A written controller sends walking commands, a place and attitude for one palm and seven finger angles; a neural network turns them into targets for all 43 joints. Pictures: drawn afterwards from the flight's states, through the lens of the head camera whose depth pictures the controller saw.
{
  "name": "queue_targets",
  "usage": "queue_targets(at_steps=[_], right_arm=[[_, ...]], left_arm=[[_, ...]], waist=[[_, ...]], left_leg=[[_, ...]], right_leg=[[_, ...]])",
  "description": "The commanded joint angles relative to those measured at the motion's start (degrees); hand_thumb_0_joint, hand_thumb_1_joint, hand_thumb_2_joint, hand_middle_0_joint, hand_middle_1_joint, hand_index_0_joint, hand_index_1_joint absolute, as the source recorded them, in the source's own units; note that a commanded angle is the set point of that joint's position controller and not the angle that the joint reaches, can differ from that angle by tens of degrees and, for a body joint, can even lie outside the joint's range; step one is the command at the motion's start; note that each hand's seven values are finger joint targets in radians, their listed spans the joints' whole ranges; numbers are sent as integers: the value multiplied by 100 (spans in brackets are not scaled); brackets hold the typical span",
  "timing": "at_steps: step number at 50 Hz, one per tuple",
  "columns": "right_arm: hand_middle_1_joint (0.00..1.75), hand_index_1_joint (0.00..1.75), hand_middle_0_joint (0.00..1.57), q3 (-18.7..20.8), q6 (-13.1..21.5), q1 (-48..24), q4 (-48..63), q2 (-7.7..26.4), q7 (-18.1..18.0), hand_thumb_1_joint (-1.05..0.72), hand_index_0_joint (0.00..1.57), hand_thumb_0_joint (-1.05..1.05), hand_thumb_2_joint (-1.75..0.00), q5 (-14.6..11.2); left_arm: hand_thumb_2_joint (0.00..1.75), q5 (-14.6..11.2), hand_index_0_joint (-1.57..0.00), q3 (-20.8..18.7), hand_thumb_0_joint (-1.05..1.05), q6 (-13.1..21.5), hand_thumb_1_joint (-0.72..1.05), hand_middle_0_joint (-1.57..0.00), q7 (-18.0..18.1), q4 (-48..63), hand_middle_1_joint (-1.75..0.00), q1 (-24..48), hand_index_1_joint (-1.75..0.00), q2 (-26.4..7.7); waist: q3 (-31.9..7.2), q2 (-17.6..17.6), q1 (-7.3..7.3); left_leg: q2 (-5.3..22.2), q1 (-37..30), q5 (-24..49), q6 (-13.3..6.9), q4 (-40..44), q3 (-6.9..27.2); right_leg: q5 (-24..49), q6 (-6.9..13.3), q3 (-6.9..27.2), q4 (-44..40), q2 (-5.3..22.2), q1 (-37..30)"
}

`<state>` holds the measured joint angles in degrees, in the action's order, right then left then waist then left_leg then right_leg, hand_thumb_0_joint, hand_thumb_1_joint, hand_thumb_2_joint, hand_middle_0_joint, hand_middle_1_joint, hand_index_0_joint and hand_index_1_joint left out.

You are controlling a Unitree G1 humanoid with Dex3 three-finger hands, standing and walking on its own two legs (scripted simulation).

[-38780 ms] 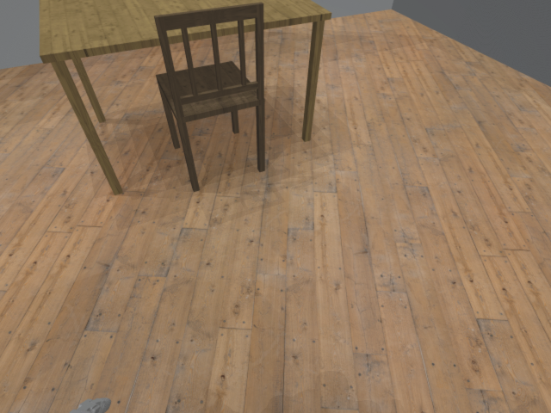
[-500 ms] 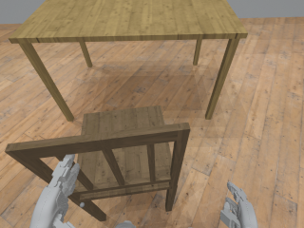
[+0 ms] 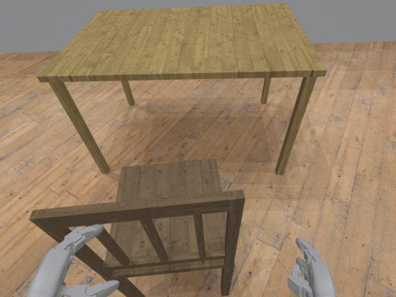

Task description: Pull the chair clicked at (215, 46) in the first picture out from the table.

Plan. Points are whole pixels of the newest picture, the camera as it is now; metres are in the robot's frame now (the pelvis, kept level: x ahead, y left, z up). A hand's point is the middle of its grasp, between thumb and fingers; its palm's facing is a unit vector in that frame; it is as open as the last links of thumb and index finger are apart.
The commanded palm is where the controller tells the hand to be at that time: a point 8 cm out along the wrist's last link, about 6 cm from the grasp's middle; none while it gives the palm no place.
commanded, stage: draw the hand back to the body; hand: left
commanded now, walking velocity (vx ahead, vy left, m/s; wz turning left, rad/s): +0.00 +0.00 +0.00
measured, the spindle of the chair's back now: (155, 240) +0.27 +0.14 -0.10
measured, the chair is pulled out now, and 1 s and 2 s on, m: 0.55 0.54 0.54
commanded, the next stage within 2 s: step back with the hand held close in 0.64 s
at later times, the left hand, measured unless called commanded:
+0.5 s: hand (33, 232) +0.18 +0.26 +0.14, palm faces +0.44 -0.79 -0.43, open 7.4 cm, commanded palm +0.12 +0.30 +0.19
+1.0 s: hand (8, 230) +0.17 +0.29 +0.16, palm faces +0.33 -0.79 -0.51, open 7.4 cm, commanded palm +0.11 +0.33 +0.19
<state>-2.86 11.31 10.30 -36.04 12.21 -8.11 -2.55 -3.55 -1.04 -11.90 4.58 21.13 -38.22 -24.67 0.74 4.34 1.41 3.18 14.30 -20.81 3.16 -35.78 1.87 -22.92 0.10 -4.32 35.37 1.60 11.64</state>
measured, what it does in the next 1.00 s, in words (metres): shifts its weight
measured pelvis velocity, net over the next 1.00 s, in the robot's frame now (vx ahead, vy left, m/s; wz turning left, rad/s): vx -0.04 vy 0.04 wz -0.02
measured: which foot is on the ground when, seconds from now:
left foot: down 0.00-1.00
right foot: down 0.00-1.00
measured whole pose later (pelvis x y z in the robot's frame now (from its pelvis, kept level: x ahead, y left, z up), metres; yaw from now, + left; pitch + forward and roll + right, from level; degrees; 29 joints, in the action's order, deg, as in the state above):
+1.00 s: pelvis -0.04 +0.04 +0.01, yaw -1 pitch -1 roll -1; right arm 0.0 4.1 9.2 -35.1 12.3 -4.4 -1.2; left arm -3.3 -21.9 7.4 6.5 27.3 -31.8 -22.1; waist 4.8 2.8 0.2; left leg 1.0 14.3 -13.6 0.1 -28.5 -0.4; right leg -14.2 -2.6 -2.4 26.5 3.6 11.6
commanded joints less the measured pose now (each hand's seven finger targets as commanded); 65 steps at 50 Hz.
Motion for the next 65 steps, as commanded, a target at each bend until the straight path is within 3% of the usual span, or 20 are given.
queue_targets(at_steps=[1, 6, 13, 15, 17, 23, 26, 29, 34, 38, 39, 40, 41, 43, 47, 54, 57, 60, 62, 65], right_arm=[[30, 30, 20, 160, 369, -660, 782, 506, -11, -90, 20, 0, -90, -8], [30, 30, 20, 189, 437, -626, 684, 555, 24, -90, 20, 0, -90, -61], [30, 30, 20, 285, 331, -741, 544, 680, 86, -90, 20, 0, -90, 50], [30, 30, 20, 367, 143, -871, 497, 648, 141, -90, 20, 0, -90, 68], [30, 30, 20, 425, -138, -921, 483, 625, 244, -90, 20, 0, -90, 16], [30, 30, 20, 426, -306, -1174, 879, 631, 228, -90, 20, 0, -90, 57], [30, 30, 20, 373, -41, -1089, 893, 636, 131, -90, 20, 0, -90, 123], [30, 30, 20, 325, 74, -899, 873, 559, 104, -90, 20, 0, -90, 91], [30, 30, 20, 420, -66, -818, 706, 646, 110, -90, 20, 0, -90, 56], [30, 30, 20, 480, -227, -887, 808, 744, 195, -90, 20, 0, -90, 54], [30, 30, 20, 532, -301, -672, 919, 862, 262, -90, 20, 0, -90, 45], [30, 30, 20, 532, -314, -696, 818, 759, 276, -90, 20, 0, -90, 68], [30, 30, 20, 542, -325, -746, 855, 770, 286, -90, 20, 0, -90, 67], [30, 30, 20, 516, -329, -782, 971, 734, 292, -90, 20, 0, -90, 126], [30, 30, 20, 545, -436, -749, 1062, 719, 288, -90, 20, 0, -90, 153], [30, 30, 20, 631, -433, -622, 953, 671, 255, -90, 20, 0, -90, 201], [30, 30, 20, 643, -387, -582, 872, 668, 249, -90, 20, 0, -90, 192], [30, 30, 20, 659, -402, -611, 897, 693, 232, -90, 20, 0, -90, 163], [30, 30, 20, 661, -460, -585, 920, 653, 215, -90, 20, 0, -90, 130], [30, 30, 20, 644, -526, -591, 925, 584, 209, -90, 20, 0, -90, 120]], left_arm=[[69, 9, -14, -2501, 0, 1116, 47, -14, 839, 2747, -21, 1228, -21, -1343], [78, 10, -16, -2636, 0, 1105, 65, -16, 881, 2804, -25, 1631, -25, -1450], [90, 59, -20, -2798, 0, 1385, 90, -20, 693, 1422, -30, 2241, -30, -1148], [90, 75, -20, -2530, 0, 1377, 90, -20, 539, 272, -30, 1684, -30, -497], [90, 33, -20, -2144, 0, 1336, 90, -20, 337, -568, -30, 1094, -30, 70], [90, -12, -20, -2436, 0, 1807, 90, -20, 306, 954, -30, 1621, -30, -682], [90, 58, -20, -3144, 0, 2046, 90, -20, 496, 2323, -30, 2221, -30, -1679], [90, 72, -20, -2931, 0, 1975, 90, -20, 577, 2171, -30, 1830, -30, -1207], [90, 34, -20, -2523, 0, 1839, 90, -20, 518, 774, -30, 1658, -30, -441], [90, 3, -20, -2066, 0, 1852, 90, -20, 352, 486, -30, 1478, -30, -47], [90, -9, -20, -2932, 0, 2138, 90, -20, 364, 1283, -30, 2417, -30, -1100], [90, 14, -20, -2831, 0, 2185, 90, -20, 335, 966, -30, 2055, -30, -894], [90, 23, -20, -2931, 0, 2229, 90, -20, 346, 1268, -30, 2132, -30, -1114], [90, 26, -20, -2807, 0, 2291, 90, -20, 335, 1457, -30, 1452, -30, -812], [90, -1, -20, -3116, 0, 2357, 90, -20, 394, 1983, -30, 543, -30, -910], [90, -40, -20, -3126, 0, 2360, 90, -20, 448, 2095, -30, 266, -30, -864], [90, -34, -20, -3016, 0, 2328, 90, -20, 461, 1951, -30, 340, -30, -766], [90, -18, -20, -2983, 0, 2255, 90, -20, 479, 1839, -30, 465, -30, -753], [90, -43, -20, -2883, 0, 2181, 90, -20, 498, 1750, -30, 509, -30, -705], [90, -25, -20, -2882, 0, 2116, 90, -20, 553, 1650, -30, 721, -30, -835]], waist=[[-1149, 784, 236], [-1049, 619, 188], [-490, -424, 121], [-144, -1071, 123], [166, -1268, 132], [-296, -378, 260], [-807, 419, 341], [-650, 643, 268], [257, -13, 121], [232, -577, 113], [504, -384, -64], [436, -744, -103], [372, -573, -78], [31, -517, -69], [-917, 353, -9], [-1105, 538, -64], [-992, 489, -86], [-854, -32, -86], [-803, -513, -139], [-587, -1214, -200]], left_leg=[[-86, -703, 2450, -308, 449, -144], [-61, -854, 2567, -336, 477, -168], [-43, -987, 2130, -431, 577, -184], [-38, -774, 1898, -464, 617, -211], [-48, -510, 1771, -496, 643, -213], [-36, -661, 1419, -518, 921, -93], [-65, -944, 1528, -469, 957, -97], [-77, -954, 1584, -415, 1051, -142], [-28, -716, 1065, -400, 1175, -117], [-18, -601, 977, -460, 1251, -39], [58, -169, 631, -561, 978, 52], [19, -157, 571, -538, 826, 124], [6, -202, 544, -526, 810, 109], [57, -243, 928, -510, 925, 167], [347, -457, 2632, -552, 1300, 334], [715, -663, 3977, -595, 1215, 464], [786, -507, 3621, -628, 1145, 423], [608, 7, 2681, -524, 926, 407], [268, 65, 1848, -399, 525, 218], [-157, -68, 478, -278, -422, 14]], right_leg=[[2854, 142, -5, -611, 241, -474], [3051, 118, -12, -700, 268, -475], [2955, 6, 2, -988, 295, -271], [2782, -56, -54, -1090, 273, -215], [2765, -76, -36, -1171, 291, -202], [1913, 16, 95, -1313, 340, -345], [1891, 105, 189, -1354, 326, -523], [1835, 139, 147, -1350, 253, -458], [1256, 83, 71, -1530, 147, -45], [1110, 38, 71, -1540, 151, -99], [1196, 59, 634, -1900, 438, 342], [1169, 119, 663, -1955, 576, 307], [1233, 180, 753, -1940, 686, 302], [1449, 170, 603, -1681, 629, 167], [2115, -13, 251, -943, 328, -465], [1345, -68, 133, -540, 249, -42], [1100, -62, 160, -644, 279, 35], [1846, 1, 312, -883, 372, -121], [2279, 176, 677, -1235, 655, 77], [1361, 475, 1161, -1847, 1270, 1056]])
